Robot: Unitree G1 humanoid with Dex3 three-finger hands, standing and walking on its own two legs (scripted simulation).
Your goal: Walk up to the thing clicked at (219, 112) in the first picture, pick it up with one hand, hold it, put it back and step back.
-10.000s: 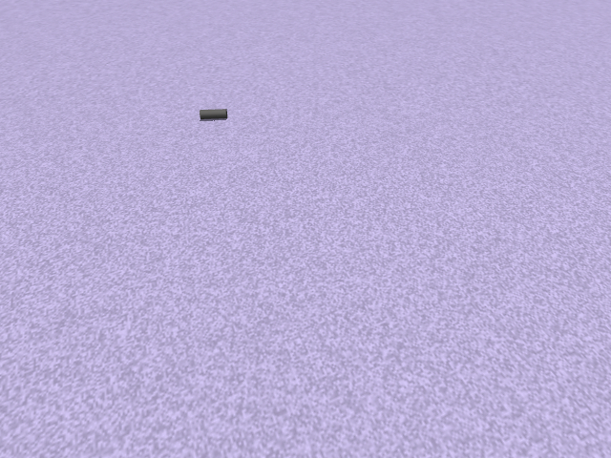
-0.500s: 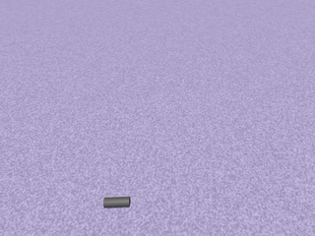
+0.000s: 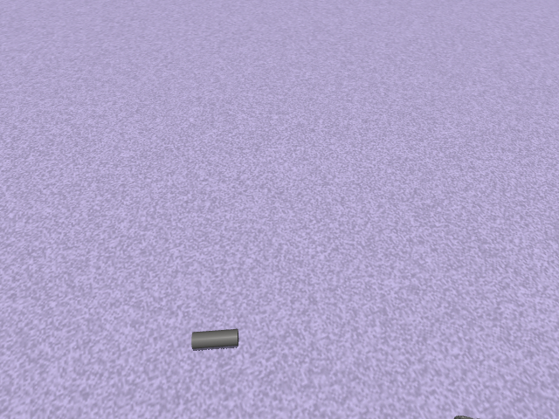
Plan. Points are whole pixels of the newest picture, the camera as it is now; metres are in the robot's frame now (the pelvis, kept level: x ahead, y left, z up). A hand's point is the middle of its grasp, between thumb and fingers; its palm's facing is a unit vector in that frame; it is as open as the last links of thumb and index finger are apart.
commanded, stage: walk up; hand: left
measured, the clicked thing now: (215, 338) +0.45 +0.20 -0.74
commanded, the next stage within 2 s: stand in 1.36 s
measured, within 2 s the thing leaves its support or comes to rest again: neither
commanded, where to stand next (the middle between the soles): +0.06 -0.04 m, yaw +1 degrees
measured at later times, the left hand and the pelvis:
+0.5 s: hand out of the picture +0.09 +0.22 -0.14, palm faces -0.03 -0.95 -0.31, open 7.4 cm; pelvis +0.01 -0.03 +0.02, yaw -1 degrees
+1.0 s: hand out of the picture +0.10 +0.21 -0.14, palm faces -0.03 -0.94 -0.33, open 7.4 cm; pelvis +0.01 -0.04 +0.02, yaw -1 degrees
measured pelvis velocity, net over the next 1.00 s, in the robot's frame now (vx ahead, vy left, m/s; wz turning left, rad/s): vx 0.01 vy -0.04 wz -0.02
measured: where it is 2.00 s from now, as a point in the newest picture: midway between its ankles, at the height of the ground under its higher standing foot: outside the picture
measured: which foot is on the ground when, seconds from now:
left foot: down 0.00-1.00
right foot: down 0.00-1.00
